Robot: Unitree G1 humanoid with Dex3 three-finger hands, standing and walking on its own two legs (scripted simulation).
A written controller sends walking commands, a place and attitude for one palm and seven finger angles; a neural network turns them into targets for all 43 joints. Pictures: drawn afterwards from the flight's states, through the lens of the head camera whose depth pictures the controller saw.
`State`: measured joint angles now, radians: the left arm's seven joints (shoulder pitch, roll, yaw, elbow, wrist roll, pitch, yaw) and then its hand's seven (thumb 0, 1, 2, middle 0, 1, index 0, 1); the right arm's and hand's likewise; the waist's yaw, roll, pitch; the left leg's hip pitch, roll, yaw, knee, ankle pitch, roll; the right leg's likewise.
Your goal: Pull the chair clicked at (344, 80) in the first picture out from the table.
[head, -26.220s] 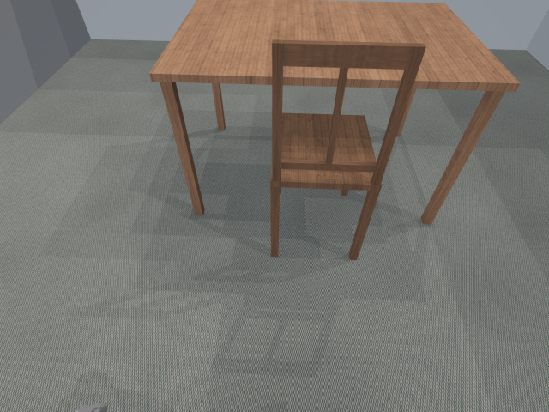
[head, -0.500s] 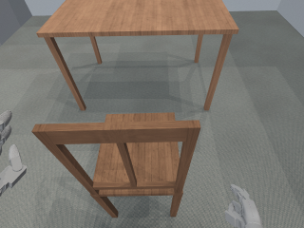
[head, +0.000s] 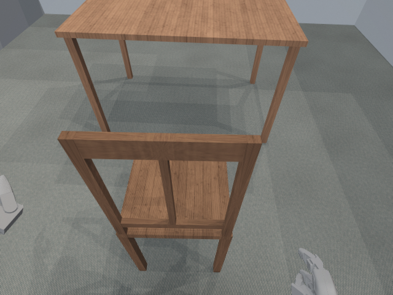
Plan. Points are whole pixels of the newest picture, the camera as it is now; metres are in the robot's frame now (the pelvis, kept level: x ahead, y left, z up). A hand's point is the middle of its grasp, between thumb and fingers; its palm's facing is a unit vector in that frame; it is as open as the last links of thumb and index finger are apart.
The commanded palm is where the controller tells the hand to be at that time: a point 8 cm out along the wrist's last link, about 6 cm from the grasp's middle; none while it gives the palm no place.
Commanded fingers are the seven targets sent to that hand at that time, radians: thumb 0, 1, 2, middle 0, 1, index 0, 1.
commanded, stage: step back with the hand held close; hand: left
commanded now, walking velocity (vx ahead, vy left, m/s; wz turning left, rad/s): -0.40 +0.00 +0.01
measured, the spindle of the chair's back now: (169, 195) +0.36 +0.10 -0.06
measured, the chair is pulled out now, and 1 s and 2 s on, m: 0.63 0.63 0.63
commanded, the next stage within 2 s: stop stepping back and stand still in 1.30 s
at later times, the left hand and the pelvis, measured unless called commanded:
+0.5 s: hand (14, 213) +0.19 +0.27 +0.17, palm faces +0.46 -0.75 -0.48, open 7.4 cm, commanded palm +0.13 +0.30 +0.18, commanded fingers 0.00 0.90 0.90 -0.20 -0.30 -0.20 -0.30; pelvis -0.01 +0.00 -0.01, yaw +0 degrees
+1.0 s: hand out of the picture +0.15 +0.28 +0.17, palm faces +0.44 -0.75 -0.49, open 7.4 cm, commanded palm +0.08 +0.31 +0.18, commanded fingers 0.00 0.90 0.90 -0.20 -0.30 -0.20 -0.30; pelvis -0.05 +0.00 -0.01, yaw +2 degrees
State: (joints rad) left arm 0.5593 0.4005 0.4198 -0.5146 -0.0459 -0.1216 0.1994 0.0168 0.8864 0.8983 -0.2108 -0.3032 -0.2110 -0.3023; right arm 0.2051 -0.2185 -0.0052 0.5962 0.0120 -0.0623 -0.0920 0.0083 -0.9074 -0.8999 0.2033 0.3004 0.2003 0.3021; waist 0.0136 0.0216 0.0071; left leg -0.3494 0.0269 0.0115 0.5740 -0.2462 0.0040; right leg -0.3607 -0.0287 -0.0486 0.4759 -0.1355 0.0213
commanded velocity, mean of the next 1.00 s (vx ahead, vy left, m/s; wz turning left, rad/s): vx -0.40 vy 0.00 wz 0.00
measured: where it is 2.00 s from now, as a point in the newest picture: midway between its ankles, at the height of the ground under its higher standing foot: outside the picture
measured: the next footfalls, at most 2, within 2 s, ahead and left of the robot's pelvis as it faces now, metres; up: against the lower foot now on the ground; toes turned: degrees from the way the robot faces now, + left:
right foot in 1.30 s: -0.14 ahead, -0.17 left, +0.00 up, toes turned +0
left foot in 1.58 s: -0.18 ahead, +0.07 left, +0.00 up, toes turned +2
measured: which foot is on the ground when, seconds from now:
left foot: down 0.00-1.00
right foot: down 0.00-0.96, up 0.98-1.00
